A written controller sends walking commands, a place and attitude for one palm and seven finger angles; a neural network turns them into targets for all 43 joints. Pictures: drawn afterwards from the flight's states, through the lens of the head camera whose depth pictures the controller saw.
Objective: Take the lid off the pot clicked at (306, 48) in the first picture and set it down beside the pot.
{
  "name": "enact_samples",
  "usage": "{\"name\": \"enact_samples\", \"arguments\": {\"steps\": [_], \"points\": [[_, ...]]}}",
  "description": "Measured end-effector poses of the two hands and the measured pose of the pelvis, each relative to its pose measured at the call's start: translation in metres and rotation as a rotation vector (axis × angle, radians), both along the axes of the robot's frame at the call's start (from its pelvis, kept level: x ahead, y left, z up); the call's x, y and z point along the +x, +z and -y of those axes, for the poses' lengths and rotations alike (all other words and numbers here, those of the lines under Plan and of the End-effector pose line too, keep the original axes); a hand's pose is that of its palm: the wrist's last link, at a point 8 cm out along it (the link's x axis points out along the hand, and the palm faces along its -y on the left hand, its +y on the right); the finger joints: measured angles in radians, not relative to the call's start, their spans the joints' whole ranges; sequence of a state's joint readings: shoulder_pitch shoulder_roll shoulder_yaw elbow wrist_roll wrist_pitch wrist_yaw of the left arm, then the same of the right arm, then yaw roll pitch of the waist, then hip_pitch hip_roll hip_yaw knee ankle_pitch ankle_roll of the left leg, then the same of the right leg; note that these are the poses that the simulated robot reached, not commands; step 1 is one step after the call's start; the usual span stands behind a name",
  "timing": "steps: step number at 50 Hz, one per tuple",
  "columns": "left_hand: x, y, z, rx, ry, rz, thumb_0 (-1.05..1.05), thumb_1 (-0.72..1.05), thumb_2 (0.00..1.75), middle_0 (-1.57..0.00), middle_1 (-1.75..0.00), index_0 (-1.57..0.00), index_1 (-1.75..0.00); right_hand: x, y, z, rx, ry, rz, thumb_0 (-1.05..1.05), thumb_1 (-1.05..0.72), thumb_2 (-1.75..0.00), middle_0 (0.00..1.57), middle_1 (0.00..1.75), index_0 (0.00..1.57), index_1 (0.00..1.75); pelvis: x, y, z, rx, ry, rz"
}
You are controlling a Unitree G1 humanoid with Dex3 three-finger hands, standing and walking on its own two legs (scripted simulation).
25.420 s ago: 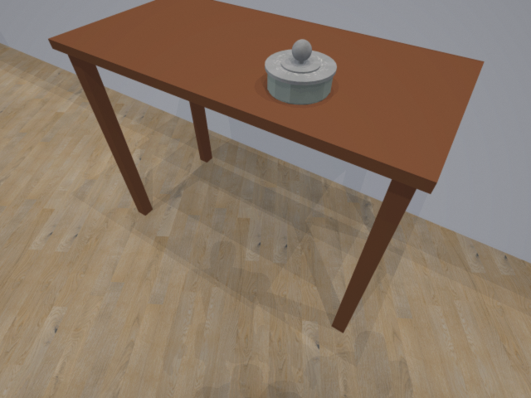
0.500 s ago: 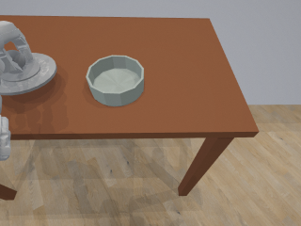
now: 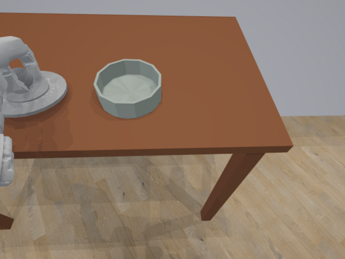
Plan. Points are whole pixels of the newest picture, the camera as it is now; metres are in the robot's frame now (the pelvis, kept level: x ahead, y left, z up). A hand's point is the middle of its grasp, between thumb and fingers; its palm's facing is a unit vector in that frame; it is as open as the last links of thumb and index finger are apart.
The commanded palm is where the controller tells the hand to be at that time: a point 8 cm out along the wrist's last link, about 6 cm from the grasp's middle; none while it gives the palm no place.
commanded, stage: lower the lid onto the table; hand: left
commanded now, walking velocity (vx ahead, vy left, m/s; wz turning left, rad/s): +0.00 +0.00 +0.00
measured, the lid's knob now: (20, 78) +0.49 +0.32 +0.15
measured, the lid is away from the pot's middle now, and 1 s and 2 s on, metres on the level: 0.24 0.24 0.24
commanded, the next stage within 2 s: open the fingers wide in 0.26 s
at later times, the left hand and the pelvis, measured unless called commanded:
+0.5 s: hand (17, 86) +0.47 +0.32 +0.14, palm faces -0.39 -0.09 -0.91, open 7.3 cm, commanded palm +0.47 +0.32 +0.21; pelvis +0.00 +0.00 -0.01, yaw -1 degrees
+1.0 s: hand (10, 88) +0.45 +0.32 +0.15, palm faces -0.36 -0.08 -0.93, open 8.2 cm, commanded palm +0.46 +0.32 +0.21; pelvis -0.01 +0.01 -0.01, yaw +0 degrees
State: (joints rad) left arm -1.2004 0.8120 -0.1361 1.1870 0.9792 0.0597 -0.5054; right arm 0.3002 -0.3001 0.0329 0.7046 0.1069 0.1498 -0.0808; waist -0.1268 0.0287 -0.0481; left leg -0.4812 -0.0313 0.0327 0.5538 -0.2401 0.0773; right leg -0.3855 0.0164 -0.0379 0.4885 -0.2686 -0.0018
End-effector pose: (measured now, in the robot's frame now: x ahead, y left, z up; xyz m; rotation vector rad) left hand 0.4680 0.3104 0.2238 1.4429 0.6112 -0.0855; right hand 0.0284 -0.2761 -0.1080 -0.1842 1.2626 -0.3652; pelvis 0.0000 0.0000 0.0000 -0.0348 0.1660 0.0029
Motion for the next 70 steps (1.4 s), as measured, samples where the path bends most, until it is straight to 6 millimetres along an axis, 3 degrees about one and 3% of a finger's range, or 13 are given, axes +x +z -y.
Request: {"name": "enact_samples", "arguments": {"steps": [21, 42, 49, 70], "points": [[0.004, -0.02, -0.008, 0.005, -0.041, 0.001, -0.02, 0.3, 0.73, -0.75, -1.01, -0.65, -0.96, -0.009, -0.002, -0.002, -0.015, -0.025, -0.03, 0.0, -0.9, -0.89, 0.2, 0.3, 0.2, 0.3, 0.0, -0.005, -0.004, -0.006, -0.013, -0.028], [-0.013, -0.022, -0.01, 0.022, -0.158, 0.068, -0.01, 0.3, 0.84, -0.7, -0.91, -0.62, -0.87, 0.019, -0.005, -0.016, 0.019, 0.008, -0.01, 0.0, -0.9, -0.89, 0.2, 0.3, 0.2, 0.3, -0.005, -0.007, -0.009, -0.015, -0.002, -0.02], [-0.014, -0.017, -0.011, 0.025, -0.147, 0.08, 0.0, 0.22, 0.88, -0.65, -0.82, -0.61, -0.8, 0.019, -0.004, -0.018, 0.016, 0.015, -0.005, 0.0, -0.9, -0.89, 0.2, 0.3, 0.2, 0.3, -0.007, -0.006, -0.01, -0.014, 0.0, -0.014], [-0.005, -0.018, -0.007, 0.026, -0.158, 0.073, 0.0, -0.12, 0.95, -0.54, -0.56, -0.54, -0.56, -0.006, -0.004, -0.016, 0.008, -0.021, -0.06, 0.0, -0.9, -0.89, 0.2, 0.3, 0.2, 0.3, -0.006, -0.006, -0.013, -0.014, -0.007, -0.018]]}}
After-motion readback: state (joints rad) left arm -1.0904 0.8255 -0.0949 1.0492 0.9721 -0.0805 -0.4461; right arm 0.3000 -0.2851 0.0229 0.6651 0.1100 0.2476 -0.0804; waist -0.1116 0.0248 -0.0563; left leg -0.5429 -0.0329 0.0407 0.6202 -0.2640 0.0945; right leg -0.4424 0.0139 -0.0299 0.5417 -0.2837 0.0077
